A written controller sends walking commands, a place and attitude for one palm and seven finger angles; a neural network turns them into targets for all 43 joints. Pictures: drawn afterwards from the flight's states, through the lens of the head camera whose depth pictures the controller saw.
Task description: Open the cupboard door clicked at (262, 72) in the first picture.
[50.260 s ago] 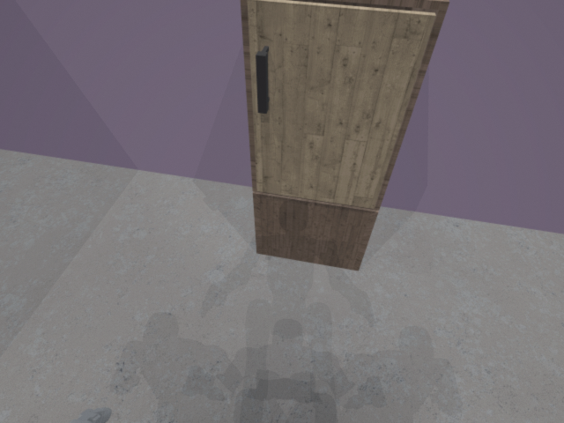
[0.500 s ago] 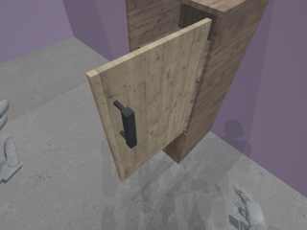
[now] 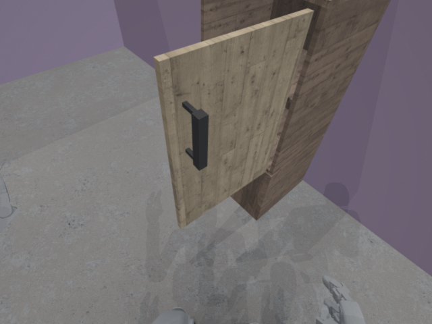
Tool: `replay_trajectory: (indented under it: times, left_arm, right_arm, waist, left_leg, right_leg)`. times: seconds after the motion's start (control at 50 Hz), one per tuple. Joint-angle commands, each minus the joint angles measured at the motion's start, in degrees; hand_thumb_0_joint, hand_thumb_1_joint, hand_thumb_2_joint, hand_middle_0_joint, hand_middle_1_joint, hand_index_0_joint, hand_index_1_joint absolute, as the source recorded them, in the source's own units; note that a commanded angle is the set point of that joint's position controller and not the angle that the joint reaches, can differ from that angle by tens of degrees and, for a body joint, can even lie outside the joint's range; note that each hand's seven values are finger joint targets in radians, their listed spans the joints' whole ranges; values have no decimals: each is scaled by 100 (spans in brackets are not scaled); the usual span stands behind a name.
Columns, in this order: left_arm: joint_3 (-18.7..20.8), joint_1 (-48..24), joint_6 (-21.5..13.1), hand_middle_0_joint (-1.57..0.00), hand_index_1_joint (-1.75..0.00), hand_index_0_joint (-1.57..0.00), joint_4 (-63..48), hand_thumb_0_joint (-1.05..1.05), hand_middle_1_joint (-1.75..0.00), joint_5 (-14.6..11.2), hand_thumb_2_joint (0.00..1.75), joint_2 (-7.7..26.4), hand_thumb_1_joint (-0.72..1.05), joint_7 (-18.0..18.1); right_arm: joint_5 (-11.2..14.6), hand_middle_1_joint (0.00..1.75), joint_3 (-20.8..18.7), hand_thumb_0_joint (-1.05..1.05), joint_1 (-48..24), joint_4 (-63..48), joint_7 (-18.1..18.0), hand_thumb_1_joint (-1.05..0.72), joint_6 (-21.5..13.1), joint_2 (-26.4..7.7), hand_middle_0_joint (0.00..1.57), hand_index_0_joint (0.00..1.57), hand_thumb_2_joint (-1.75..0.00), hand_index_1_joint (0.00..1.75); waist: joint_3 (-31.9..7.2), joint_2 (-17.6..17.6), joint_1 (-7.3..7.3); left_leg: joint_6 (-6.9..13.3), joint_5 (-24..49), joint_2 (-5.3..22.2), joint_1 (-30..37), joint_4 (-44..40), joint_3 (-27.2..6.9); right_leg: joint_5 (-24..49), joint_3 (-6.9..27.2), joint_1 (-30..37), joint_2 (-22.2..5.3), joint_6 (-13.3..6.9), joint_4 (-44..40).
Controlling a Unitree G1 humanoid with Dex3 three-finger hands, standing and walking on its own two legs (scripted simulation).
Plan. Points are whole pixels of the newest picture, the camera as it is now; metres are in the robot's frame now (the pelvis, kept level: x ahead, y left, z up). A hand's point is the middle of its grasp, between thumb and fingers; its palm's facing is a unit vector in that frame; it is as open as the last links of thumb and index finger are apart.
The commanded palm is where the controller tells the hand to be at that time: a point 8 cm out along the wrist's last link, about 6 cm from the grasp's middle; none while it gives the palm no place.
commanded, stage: step back with the hand held close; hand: left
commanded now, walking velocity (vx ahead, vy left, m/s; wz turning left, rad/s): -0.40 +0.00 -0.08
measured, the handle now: (194, 136) +0.46 +0.07 +0.09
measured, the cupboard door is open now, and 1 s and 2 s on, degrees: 87 87 87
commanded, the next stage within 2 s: stop stepping back and stand still in 0.16 s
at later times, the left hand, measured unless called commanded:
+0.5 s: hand out of the picture +0.10 +0.25 +0.19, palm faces +0.37 -0.80 -0.47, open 7.5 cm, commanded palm +0.05 +0.29 +0.20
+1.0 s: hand out of the picture +0.08 +0.24 +0.18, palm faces +0.34 -0.81 -0.48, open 7.5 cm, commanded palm +0.03 +0.28 +0.20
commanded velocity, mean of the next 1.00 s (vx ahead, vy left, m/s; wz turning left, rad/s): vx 0.02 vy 0.01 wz -0.02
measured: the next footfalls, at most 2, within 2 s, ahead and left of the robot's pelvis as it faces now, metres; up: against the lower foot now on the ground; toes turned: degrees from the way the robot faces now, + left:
left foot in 0.26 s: -0.05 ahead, +0.10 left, +0.00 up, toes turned -3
right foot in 0.52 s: -0.13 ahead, -0.10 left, +0.00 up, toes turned -5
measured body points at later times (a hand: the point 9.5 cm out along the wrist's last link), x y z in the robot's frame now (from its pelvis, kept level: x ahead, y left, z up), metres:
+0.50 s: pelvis -0.11 +0.00 +0.02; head -0.09 +0.02 +0.47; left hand +0.07 +0.29 +0.22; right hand +0.05 -0.22 -0.05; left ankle -0.03 +0.11 -0.71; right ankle -0.17 -0.10 -0.70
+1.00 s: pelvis -0.14 -0.01 +0.02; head -0.14 +0.00 +0.47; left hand +0.06 +0.28 +0.21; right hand -0.02 -0.26 -0.07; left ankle -0.09 +0.10 -0.71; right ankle -0.17 -0.10 -0.71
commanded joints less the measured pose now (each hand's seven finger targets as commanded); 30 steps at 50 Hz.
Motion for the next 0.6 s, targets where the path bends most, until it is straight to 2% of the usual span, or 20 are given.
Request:
replay_trajectory:
  times: [0.0, 0.02, 0.04, 0.06, 0.08, 0.12, 0.18, 0.2, 0.22, 0.24, 0.26, 0.28, 0.3, 0.34, 0.4, 0.44, 0.46, 0.52, 0.54, 0.58]
  left_arm:
    - [640, 133, -387, -20, -30, -20, -884, 0, -30, -149, 90, 745, 90, 55]
    - [520, 37, -424, -20, -30, -20, -991, 0, -30, -185, 90, 814, 90, 69]
    - [356, -138, -355, -20, -30, -20, -988, 0, -30, -192, 90, 849, 90, 73]
    - [342, -277, -276, -20, -30, -20, -1093, 0, -30, -150, 90, 960, 90, 111]
    - [401, -351, -214, -20, -30, -20, -1130, 0, -30, -93, 90, 1056, 90, 128]
    - [361, -395, -151, -20, -30, -20, -1120, 0, -30, -38, 90, 1018, 90, 138]
    - [473, -235, -112, -20, -30, -20, -1241, 0, -30, -101, 90, 1050, 90, 135]
    - [492, -300, -178, -20, -30, -20, -1499, 0, -30, -123, 90, 1090, 90, 119]
    - [686, -239, -229, -20, -30, -20, -1695, 0, -30, -50, 90, 1241, 90, 131]
    - [766, 107, -269, -20, -30, -20, -1553, 0, -30, -211, 90, 1158, 90, 85]
    - [748, 502, -228, -20, -30, -20, -1230, 0, -30, -273, 90, 1008, 90, 37]
    - [663, 424, -206, -20, -30, -20, -1621, 0, -30, -332, 90, 925, 90, 48]
    - [562, 335, -183, -20, -30, -20, -1815, 0, -30, -303, 90, 859, 90, 74]
    - [385, 450, -43, -20, -30, -20, -1722, 0, -30, -255, 90, 693, 90, 107]
    - [277, 290, 172, -20, -30, -20, -1388, 0, -30, -263, 90, 704, 90, 180]
    - [242, 225, 229, -20, -30, -20, -1046, 0, -30, -216, 90, 739, 90, 194]
    - [269, 169, 237, -20, -30, -20, -925, 0, -30, -183, 90, 824, 90, 184]
    - [473, -301, 199, -20, -30, -20, -1079, 0, -30, -240, 90, 1251, 90, 166]
    - [322, -99, 262, -20, -30, -20, -825, 0, -30, -256, 90, 1007, 90, 165]
    - [265, -142, 188, -20, -30, -20, -791, 0, -30, -223, 90, 928, 90, 174]
  right_arm:
    - [-21, 30, -371, 0, -695, -806, -2, -90, -409, -810, 20, 20, -90, 30]
    - [-5, 30, -379, 0, -628, -745, 24, -90, -417, -713, 20, 20, -90, 30]
    - [70, 30, -393, 0, -606, -676, 54, -90, -398, -676, 20, 20, -90, 30]
    - [60, 30, -438, 0, -723, -620, 62, -90, -347, -700, 20, 20, -90, 30]
    - [-13, 30, -386, 0, -827, -631, 70, -90, -278, -608, 20, 20, -90, 30]
    - [-40, 30, -274, 0, -933, -599, 39, -90, -175, -504, 20, 20, -90, 30]
    - [2, 30, -244, 0, -879, -535, -103, -90, -106, -610, 20, 20, -90, 30]
    - [27, 30, -307, 0, -852, -608, -132, -90, -123, -769, 20, 20, -90, 30]
    - [7, 30, -449, 0, -937, -668, -148, -90, -157, -873, 20, 20, -90, 30]
    - [2, 30, -495, 0, -678, -689, -68, -90, -275, -755, 20, 20, -90, 30]
    - [-45, 30, -527, 0, -608, -698, -31, -90, -384, -746, 20, 20, -90, 30]
    - [-61, 30, -475, 0, -535, -698, 24, -90, -449, -691, 20, 20, -90, 30]
    - [-25, 30, -450, 0, -536, -616, 50, -90, -503, -699, 20, 20, -90, 30]
    - [36, 30, -397, 0, -569, -613, 82, -90, -556, -704, 20, 20, -90, 30]
    - [4, 30, -254, 0, -643, -620, 28, -90, -501, -736, 20, 20, -90, 30]
    - [-21, 30, -175, 0, -745, -625, -40, -90, -394, -718, 20, 20, -90, 30]
    - [-28, 30, -158, 0, -766, -627, -53, -90, -339, -694, 20, 20, -90, 30]
    - [-121, 30, -157, 0, -854, -569, -31, -90, -240, -688, 20, 20, -90, 30]
    - [-12, 30, -195, 0, -722, -514, -38, -90, -237, -621, 20, 20, -90, 30]
    - [11, 30, -155, 0, -696, -455, -18, -90, -248, -665, 20, 20, -90, 30]
  waist:
    - [-327, 451, 181]
    - [-480, -316, 76]
    - [-878, -1132, 85]
    - [-993, -1291, 214]
    - [-964, -1273, 227]
    - [-778, -866, 134]
    - [-925, -160, 53]
    - [-1075, 625, 85]
    - [-1349, 1664, 216]
    - [-1693, 1404, 286]
    - [-1662, 1572, 205]
    - [-1419, 1364, 148]
    - [-1307, 929, 134]
    - [-1235, 882, 122]
    - [-827, 1167, 17]
    - [-628, 1040, 43]
    - [-574, 796, 42]
    - [-724, -498, 97]
    - [-610, -1050, 159]
    - [-565, -706, 98]
  left_leg:
    - [166, -2121, 1054, -856, -1706, -1005]
    - [-184, -1304, 434, 223, -687, -471]
    - [-475, -1227, -78, 792, 511, -64]
    - [-510, -1495, -217, 833, 1669, -273]
    - [-504, -1706, -162, 441, 2098, -384]
    - [-490, -1677, -35, 544, 1429, -352]
    - [-474, -541, -141, 1231, -1263, -108]
    - [-279, 780, 521, 1283, -1934, -662]
    - [81, 2060, 1506, 1055, -2130, -1495]
    - [373, 2760, 1786, 1521, -2045, -1293]
    - [548, 1950, 1995, 1219, -2190, -1601]
    - [631, 2027, 2004, 1363, -2075, -1643]
    - [587, 2162, 1834, 1723, -1894, -1356]
    - [352, 1293, 1526, 1890, -1953, -978]
    - [201, -1650, 1333, 1123, -2735, -1041]
    - [-54, -2507, 941, 570, -2807, -788]
    - [-230, -2295, 618, 609, -2397, -424]
    - [-471, -1011, -12, 1080, 26, -90]
    - [-415, -896, -27, 588, 588, -196]
    - [-379, -1033, 93, 150, 685, -286]
  right_leg:
    - [47, 426, 1164, -125, -300, -930]
    - [966, 1492, 184, -766, -572, -1870]
    - [969, 2376, -296, -1588, -810, -2555]
    - [1339, 2601, -419, -2023, -1088, -2754]
    - [1983, 2393, -119, -2094, -1201, -2594]
    - [3287, 1679, 128, -1816, -1030, -2152]
    - [3574, 865, 534, -990, -446, -1424]
    - [2714, 546, 653, -522, -126, -827]
    - [775, 156, 866, -108, 68, 154]
    - [-786, 176, 482, 153, 22, 1007]
    - [-1321, 135, 245, 165, 46, 1928]
    - [-1270, 241, -140, 26, 40, 1977]
    - [-1016, 165, -343, -77, 62, 1714]
    - [-856, -173, -160, -114, 101, 877]
    - [-962, -433, 799, -25, 34, -434]
    - [-505, -712, 1695, 54, -83, -1708]
    - [-446, -531, 1733, -70, -196, -2324]
    - [-1253, 1608, 413, -1620, -969, -3374]
    - [-938, 1822, 719, -1721, -1014, -3272]
    - [335, 1362, 1187, -1726, -1031, -2807]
